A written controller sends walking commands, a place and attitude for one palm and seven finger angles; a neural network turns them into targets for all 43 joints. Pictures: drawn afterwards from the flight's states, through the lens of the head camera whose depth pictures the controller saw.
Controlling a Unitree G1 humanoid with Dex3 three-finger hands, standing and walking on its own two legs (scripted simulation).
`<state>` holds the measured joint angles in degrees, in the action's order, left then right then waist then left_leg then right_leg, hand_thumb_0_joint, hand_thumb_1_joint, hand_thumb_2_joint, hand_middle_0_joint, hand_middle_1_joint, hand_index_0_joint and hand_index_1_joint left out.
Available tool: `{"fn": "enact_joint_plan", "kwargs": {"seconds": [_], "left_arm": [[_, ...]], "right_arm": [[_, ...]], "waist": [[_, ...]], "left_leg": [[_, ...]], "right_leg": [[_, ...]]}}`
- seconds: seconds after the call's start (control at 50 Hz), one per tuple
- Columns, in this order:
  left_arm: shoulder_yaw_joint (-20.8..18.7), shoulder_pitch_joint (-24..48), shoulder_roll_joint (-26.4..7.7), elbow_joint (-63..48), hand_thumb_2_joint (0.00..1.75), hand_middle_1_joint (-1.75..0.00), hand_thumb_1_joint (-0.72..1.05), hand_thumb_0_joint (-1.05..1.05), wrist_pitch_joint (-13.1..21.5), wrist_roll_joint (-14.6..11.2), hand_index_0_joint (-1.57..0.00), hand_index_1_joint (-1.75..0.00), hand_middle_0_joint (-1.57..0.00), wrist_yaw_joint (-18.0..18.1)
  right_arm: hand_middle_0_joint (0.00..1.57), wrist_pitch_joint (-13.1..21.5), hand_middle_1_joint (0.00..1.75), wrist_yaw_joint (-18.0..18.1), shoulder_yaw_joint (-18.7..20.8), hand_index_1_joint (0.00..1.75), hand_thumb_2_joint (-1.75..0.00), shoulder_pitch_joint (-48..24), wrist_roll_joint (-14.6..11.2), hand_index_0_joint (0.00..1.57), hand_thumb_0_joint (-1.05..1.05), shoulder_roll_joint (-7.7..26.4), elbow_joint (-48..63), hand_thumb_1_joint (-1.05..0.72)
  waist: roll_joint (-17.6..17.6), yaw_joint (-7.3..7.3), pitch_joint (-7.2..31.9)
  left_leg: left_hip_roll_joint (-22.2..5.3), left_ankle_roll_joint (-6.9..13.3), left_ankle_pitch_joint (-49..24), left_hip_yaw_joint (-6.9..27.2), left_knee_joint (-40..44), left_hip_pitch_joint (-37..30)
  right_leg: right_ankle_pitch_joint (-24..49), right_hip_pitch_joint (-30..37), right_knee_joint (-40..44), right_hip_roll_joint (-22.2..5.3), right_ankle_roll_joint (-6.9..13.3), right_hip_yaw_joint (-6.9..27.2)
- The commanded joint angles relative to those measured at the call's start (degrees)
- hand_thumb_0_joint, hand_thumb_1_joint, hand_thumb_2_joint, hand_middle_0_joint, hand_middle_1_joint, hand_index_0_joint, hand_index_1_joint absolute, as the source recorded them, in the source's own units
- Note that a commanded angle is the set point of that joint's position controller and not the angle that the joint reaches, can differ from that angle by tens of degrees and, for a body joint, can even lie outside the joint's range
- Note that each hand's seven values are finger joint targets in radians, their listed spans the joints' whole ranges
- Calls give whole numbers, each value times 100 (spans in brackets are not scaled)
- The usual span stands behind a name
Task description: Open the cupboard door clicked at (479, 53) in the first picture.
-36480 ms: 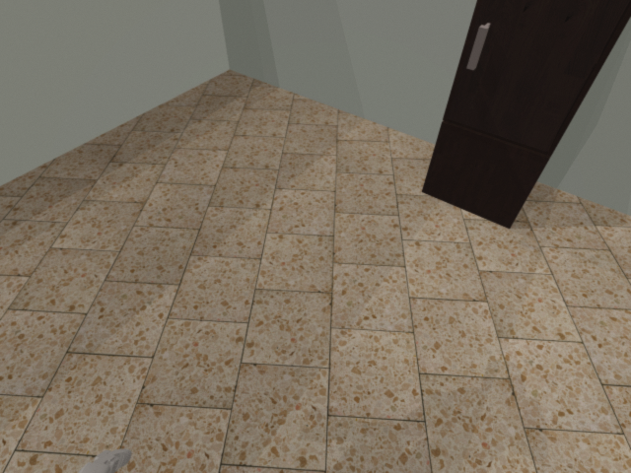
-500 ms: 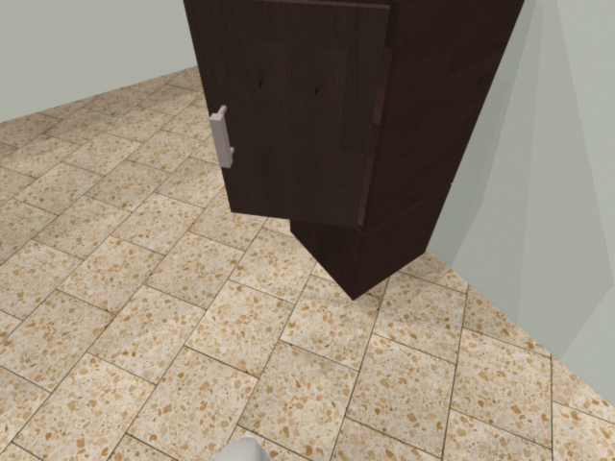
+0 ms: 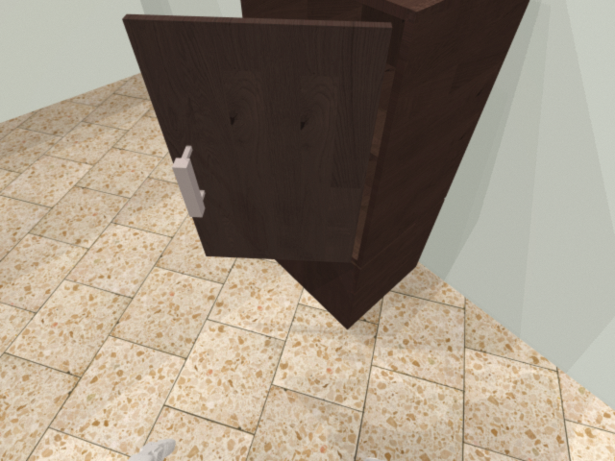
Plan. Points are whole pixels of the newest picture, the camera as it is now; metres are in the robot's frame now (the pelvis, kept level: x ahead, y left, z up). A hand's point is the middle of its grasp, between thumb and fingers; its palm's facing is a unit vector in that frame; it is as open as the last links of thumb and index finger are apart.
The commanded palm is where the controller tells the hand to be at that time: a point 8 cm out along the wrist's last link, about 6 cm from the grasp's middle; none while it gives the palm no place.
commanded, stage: come to a stop and stand still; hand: left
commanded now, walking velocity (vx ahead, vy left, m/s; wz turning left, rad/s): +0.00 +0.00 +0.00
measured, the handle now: (192, 181) +0.61 +0.26 -0.04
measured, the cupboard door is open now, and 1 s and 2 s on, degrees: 45 45 45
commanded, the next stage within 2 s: none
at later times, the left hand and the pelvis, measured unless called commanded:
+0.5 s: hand out of the picture +0.11 +0.22 -0.18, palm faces +0.03 -0.97 -0.23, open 7.3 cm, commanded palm none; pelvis +0.05 +0.02 +0.00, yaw -1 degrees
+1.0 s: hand out of the picture +0.03 +0.20 -0.18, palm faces +0.00 -0.98 -0.17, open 7.3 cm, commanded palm none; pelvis -0.03 +0.02 -0.01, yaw +0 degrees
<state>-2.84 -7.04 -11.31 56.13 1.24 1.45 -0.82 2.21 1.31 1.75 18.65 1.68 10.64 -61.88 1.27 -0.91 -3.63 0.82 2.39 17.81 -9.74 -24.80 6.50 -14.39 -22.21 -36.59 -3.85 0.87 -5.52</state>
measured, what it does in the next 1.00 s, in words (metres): steps on the spot: right foot, then left foot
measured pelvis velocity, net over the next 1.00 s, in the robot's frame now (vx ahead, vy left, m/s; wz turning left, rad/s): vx -0.03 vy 0.02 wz -0.01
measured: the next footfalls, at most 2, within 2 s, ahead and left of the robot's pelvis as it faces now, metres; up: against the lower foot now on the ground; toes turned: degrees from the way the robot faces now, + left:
right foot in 0.02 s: +0.10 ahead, -0.11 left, +0.00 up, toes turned -6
left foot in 0.28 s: +0.12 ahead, +0.13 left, +0.00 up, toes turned +4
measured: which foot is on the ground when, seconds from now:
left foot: down 0.00-0.04, up 0.06-0.26, down 0.28-1.00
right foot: up 0.00-0.00, down 0.02-0.30, up 0.32-0.56, down 0.58-1.00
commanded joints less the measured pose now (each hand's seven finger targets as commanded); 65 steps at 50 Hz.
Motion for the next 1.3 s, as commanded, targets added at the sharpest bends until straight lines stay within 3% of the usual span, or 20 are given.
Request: {"fn": "enact_joint_plan", "kwargs": {"seconds": [0.0, 0.02, 0.04, 0.14, 0.22, 0.3, 0.44, 0.52, 0.56, 0.58, 0.6, 0.64, 0.68, 0.78, 0.88, 1.0, 1.12, 1.2, 1.24, 1.28], "left_arm": [[-213, -1542, -928, 175, 90, -30, 90, 0, 120, 41, -20, -30, -20, 87], [-224, -1799, -1201, 224, 90, -30, 90, 0, 120, -32, -20, -30, -20, 123], [-170, -1462, -1121, 118, 90, -30, 90, 0, 102, -54, -20, -30, -20, 175], [-44, -345, -781, -100, 90, -30, 90, 0, 58, -58, -20, -30, -20, 288], [-70, -369, -797, -33, 90, -30, 90, 0, -95, -125, -20, -30, -20, 272], [-46, -521, -380, -159, 90, -30, 90, 0, -315, -114, -20, -30, -20, 284], [-80, -579, -374, -188, 90, -30, 90, 0, -358, -108, -20, -30, -20, 247], [-105, -1065, -504, -142, 90, -30, 90, 0, -290, -53, -20, -30, -20, 228], [-181, -935, -1079, -178, 90, -30, 90, 0, -244, 35, -20, -30, -20, 270], [-1, -1080, -745, -409, 90, -30, 90, 0, -136, 107, -20, -30, -20, 509], [-94, -976, -1099, -531, 90, -30, 90, 0, -46, 79, -20, -30, -20, 527], [-53, -1124, -952, -553, 90, -30, 90, 0, 47, -51, -20, -30, -20, 497], [-30, -1163, -862, -693, 90, -30, 90, 0, 24, -55, -20, -30, -20, 485], [74, -1215, -730, -767, 90, -30, 90, 0, -125, -43, -20, -30, -20, 421], [101, -1010, -810, -790, 90, -30, 90, 0, -148, -10, -20, -30, -20, 335], [22, -982, -741, -880, 90, -30, 90, 0, -224, -16, -20, -30, -20, 317], [-2, -2555, -226, -311, 90, -30, 90, 0, -373, -11, -20, -30, -20, 230], [20, -3092, -112, 41, 90, -30, 90, 0, -352, -17, -20, -30, -20, 208], [-34, -2494, -679, -135, 90, -30, 90, 0, -324, 69, -20, -30, -20, 316], [-11, -560, -595, -657, 90, -30, 90, 0, -205, 31, -20, -30, -20, 394]], "right_arm": [[20, 82, 30, -52, 25, 30, -90, 29, -94, 20, 0, 307, 357, -90], [20, 30, 30, -43, 40, 30, -90, 24, -97, 20, 0, 402, 418, -90], [20, -7, 30, -16, 42, 30, -90, -28, -110, 20, 0, 417, 385, -90], [20, -275, 30, 23, -29, 30, -90, 295, -182, 20, 0, 48, 55, -90], [20, -315, 30, 23, 52, 30, -90, 433, -115, 20, 0, 256, -22, -90], [20, -290, 30, 117, 188, 30, -90, -147, -34, 20, 0, 879, 383, -90], [20, -299, 30, 206, 319, 30, -90, -272, 9, 20, 0, 1076, 533, -90], [20, -339, 30, 161, 361, 30, -90, -501, -93, 20, 0, 1093, 606, -90], [20, -389, 30, 86, 277, 30, -90, -626, -153, 20, 0, 599, 757, -90], [20, -196, 30, 73, 251, 30, -90, -1002, -146, 20, 0, 688, 1241, -90], [20, -224, 30, 38, 195, 30, -90, -854, -100, 20, 0, 449, 1420, -90], [20, -248, 30, 14, 204, 30, -90, -544, -107, 20, 0, 478, 1257, -90], [20, -273, 30, 1, 194, 30, -90, -450, -129, 20, 0, 501, 1319, -90], [20, -257, 30, -25, 95, 30, -90, -649, -83, 20, 0, 620, 1314, -90], [20, -344, 30, -98, 82, 30, -90, -422, -27, 20, 0, 641, 1263, -90], [20, -325, 30, -91, 97, 30, -90, 216, 25, 20, 0, 616, 1109, -90], [20, -332, 30, -40, 145, 30, -90, -694, 11, 20, 0, 975, 1261, -90], [20, -435, 30, -3, 191, 30, -90, -429, 19, 20, 0, 823, 1019, -90], [20, -616, 30, -17, 178, 30, -90, -41, -113, 20, 0, 168, 1019, -90], [20, -651, 30, -75, 317, 30, -90, 387, -44, 20, 0, 480, 804, -90]], "waist": [[1144, 642, 457], [1413, 666, 594], [824, 552, 435], [645, 6, 696], [213, -16, 684], [-901, 202, 203], [-899, -34, 955], [-657, 142, 1135], [1105, 79, 726], [518, 121, 700], [146, -98, 849], [1425, -90, 1377], [1485, -42, 1087], [-597, 99, -5], [13, -47, -489], [-196, -155, -295], [-1342, 573, 608], [-477, 567, 74], [1658, 168, -442], [934, -514, -396]], "left_leg": [[-277, -149, 94, 132, -1449, 2254], [-119, -315, 1913, 187, -2576, 2459], [-338, -317, 1855, 722, -2915, 2318], [-321, -537, 645, 653, -1666, 1217], [-362, -502, -1324, 596, -135, 355], [-1843, 573, -3650, 1896, 455, 1066], [-1974, 943, -5062, 1897, -9, -308], [-1499, 430, -3559, 1514, -452, 95], [-379, -261, -264, 646, -1124, 1256], [-246, -450, 555, 466, -1344, 1429], [-53, -359, 363, 428, -1023, 1654], [-14, -83, -486, 442, -983, 1231], [-35, -2, -590, 530, -910, 1015], [-736, 208, -1539, 1337, -392, 894], [-378, -16, 728, 1171, -431, 1163], [-443, 102, 1101, 1452, -164, 1346], [-1272, 602, 2082, 2547, 1849, 3015], [-744, 156, 1935, 1956, 1208, 2503], [301, -356, 591, 847, -1686, 2402], [-3, -197, 11, 1285, -3916, 1620]], "right_leg": [[1085, 2870, 1452, -1226, 623, 1859], [1871, 2853, 2001, -2210, 1317, 2738], [2243, 2340, 2039, -2213, 1517, 2480], [4852, 1637, 1367, -1248, 965, 688], [3083, 1152, 750, -883, 410, 575], [-1086, 838, -408, 189, -120, 177], [-1534, 205, -931, 307, -112, 485], [432, 1330, 1196, 243, -71, 458], [2239, 1547, 1821, -1130, 429, 1932], [5511, 1775, 1121, -945, 318, 2137], [6745, 2383, 583, -1038, 376, 1574], [7120, 2505, 34, -702, 305, 1140], [6082, 2084, 197, -587, 262, 1077], [816, 640, 936, -85, 121, 973], [-2253, -344, 1939, -286, 395, 1424], [-2252, -515, 1501, -2, 257, 924], [-1334, 1673, -1526, 750, 117, 17], [-1432, 1708, 1200, 636, 318, -6], [-3525, 42, 3278, -1293, 1060, 2567], [-2203, -1512, 3199, -1388, 1057, 1991]]}}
